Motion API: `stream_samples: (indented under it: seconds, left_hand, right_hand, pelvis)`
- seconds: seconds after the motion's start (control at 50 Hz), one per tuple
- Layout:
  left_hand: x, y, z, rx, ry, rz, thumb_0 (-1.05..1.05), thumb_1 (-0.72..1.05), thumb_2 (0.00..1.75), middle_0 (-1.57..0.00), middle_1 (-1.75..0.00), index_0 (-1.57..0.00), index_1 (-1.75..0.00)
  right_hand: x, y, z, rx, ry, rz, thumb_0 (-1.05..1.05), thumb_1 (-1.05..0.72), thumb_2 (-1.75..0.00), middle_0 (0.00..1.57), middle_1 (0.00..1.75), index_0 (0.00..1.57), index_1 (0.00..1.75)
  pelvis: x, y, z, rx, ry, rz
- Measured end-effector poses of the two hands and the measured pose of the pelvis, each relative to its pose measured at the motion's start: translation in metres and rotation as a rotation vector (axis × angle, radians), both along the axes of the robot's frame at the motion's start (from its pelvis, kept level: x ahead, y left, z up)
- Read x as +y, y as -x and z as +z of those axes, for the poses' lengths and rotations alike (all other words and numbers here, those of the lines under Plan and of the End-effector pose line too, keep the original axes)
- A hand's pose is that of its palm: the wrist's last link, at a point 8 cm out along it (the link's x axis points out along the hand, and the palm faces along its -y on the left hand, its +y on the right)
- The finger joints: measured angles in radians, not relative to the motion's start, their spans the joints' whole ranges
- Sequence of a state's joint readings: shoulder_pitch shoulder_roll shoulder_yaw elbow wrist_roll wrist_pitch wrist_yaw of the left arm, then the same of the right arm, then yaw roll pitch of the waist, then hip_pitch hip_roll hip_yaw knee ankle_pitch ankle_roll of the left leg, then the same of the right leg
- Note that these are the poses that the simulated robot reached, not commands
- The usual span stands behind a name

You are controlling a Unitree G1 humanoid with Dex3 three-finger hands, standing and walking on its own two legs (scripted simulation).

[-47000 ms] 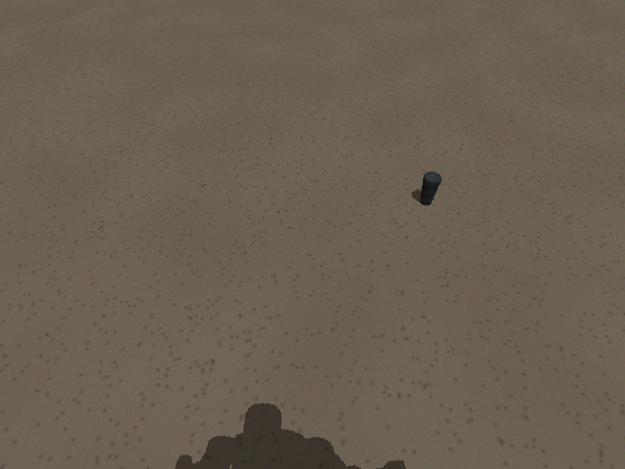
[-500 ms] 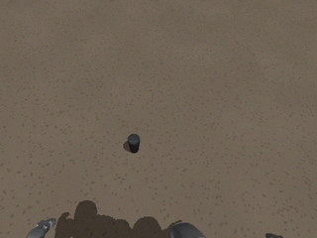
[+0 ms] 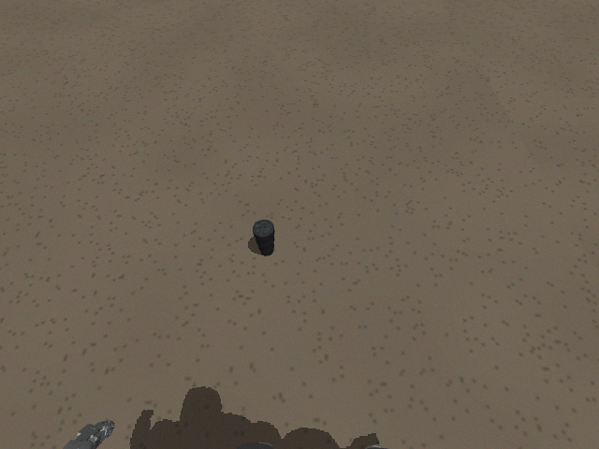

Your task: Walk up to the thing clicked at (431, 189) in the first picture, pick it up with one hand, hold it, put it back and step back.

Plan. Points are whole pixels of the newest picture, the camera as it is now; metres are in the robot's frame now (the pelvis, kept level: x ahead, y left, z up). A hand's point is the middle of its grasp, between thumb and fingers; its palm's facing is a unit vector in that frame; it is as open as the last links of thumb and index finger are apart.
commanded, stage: step back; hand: left
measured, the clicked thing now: (265, 239) +0.87 +0.18 -0.68
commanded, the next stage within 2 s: stand in 1.60 s
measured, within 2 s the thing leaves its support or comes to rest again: neither
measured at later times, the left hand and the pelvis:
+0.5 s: hand out of the picture -0.12 +0.23 -0.14, palm faces -0.03 -0.91 -0.42, open 7.4 cm; pelvis -0.18 -0.05 +0.00, yaw -2 degrees
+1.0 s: hand out of the picture -0.19 +0.23 -0.14, palm faces +0.07 -0.92 -0.39, open 7.4 cm; pelvis -0.23 -0.05 +0.00, yaw +3 degrees
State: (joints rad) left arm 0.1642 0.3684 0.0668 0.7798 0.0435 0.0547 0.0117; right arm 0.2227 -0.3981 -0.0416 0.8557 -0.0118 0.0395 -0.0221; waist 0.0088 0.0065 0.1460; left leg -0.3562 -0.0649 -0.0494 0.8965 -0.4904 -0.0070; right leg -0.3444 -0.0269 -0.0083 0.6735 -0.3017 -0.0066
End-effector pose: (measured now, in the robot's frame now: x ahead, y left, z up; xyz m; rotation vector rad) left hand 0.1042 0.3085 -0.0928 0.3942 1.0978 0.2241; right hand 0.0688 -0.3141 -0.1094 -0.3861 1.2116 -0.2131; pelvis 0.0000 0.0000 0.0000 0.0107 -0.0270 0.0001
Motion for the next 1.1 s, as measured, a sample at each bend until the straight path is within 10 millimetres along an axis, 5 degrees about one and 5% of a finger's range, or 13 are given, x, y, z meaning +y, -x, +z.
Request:
stream_samples:
  seconds: [0.08,0.22,0.4,0.5,0.6,0.72,0.84,1.1]
  left_hand:
    - [0.004,0.011,-0.013,-0.056,0.026,0.010,0.01,0.90,0.90,-0.21,-0.30,-0.20,-0.30]
    - [-0.009,0.060,-0.012,-0.027,0.064,0.021,0.01,0.91,0.90,-0.20,-0.30,-0.20,-0.30]
    - [-0.029,0.159,-0.020,0.064,0.017,-0.002,0.01,0.91,0.90,-0.20,-0.30,-0.20,-0.30]
    - [-0.041,0.226,-0.009,0.108,-0.002,0.038,0.01,0.91,0.90,-0.20,-0.30,-0.20,-0.30]
    - [-0.038,0.265,0.003,0.095,-0.027,0.073,0.01,0.90,0.90,-0.21,-0.30,-0.20,-0.30]
    - [-0.018,0.290,-0.001,0.038,-0.030,0.117,0.01,0.90,0.90,-0.21,-0.30,-0.20,-0.30]
    - [-0.018,0.306,-0.004,0.080,0.011,0.134,0.01,0.91,0.90,-0.20,-0.30,-0.20,-0.30]
    - [-0.050,0.300,-0.007,0.044,0.052,0.142,0.01,0.90,0.90,-0.21,-0.30,-0.20,-0.30]
  right_hand:
    - [0.009,0.028,-0.002,0.026,0.008,0.025,0.00,-0.90,-0.90,0.20,0.30,0.20,0.30]
    - [0.006,0.058,0.019,-0.041,0.020,0.042,0.00,-0.90,-0.90,0.20,0.30,0.21,0.30]
    - [-0.035,0.088,0.015,-0.177,0.022,0.057,0.00,-0.90,-0.90,0.20,0.30,0.21,0.30]
    - [-0.049,0.132,0.005,-0.138,0.001,0.019,0.00,-0.90,-0.90,0.20,0.30,0.20,0.30]
    - [-0.051,0.184,-0.003,-0.046,-0.020,0.029,0.00,-0.90,-0.90,0.20,0.30,0.20,0.30]
    - [-0.041,0.232,-0.010,0.068,-0.022,0.056,0.00,-0.90,-0.90,0.20,0.30,0.20,0.30]
    - [-0.027,0.252,0.001,0.041,-0.043,0.040,0.00,-0.90,-0.90,0.20,0.30,0.21,0.30]
    - [-0.039,0.207,0.000,-0.007,-0.044,0.072,0.00,-0.90,-0.90,0.20,0.30,0.20,0.30]
  pelvis:
    - [0.002,0.031,-0.008,-0.020,-0.019,0.023]
    - [-0.007,0.076,0.005,-0.016,0.030,0.007]
    - [-0.035,0.150,-0.009,-0.002,0.029,-0.056]
    - [-0.046,0.184,-0.005,-0.014,0.006,-0.040]
    - [-0.048,0.208,0.000,-0.011,-0.005,-0.002]
    - [-0.041,0.229,-0.004,-0.014,-0.003,0.070]
    - [-0.039,0.236,0.005,-0.025,-0.010,0.065]
    - [-0.050,0.223,0.006,-0.027,0.026,0.071]
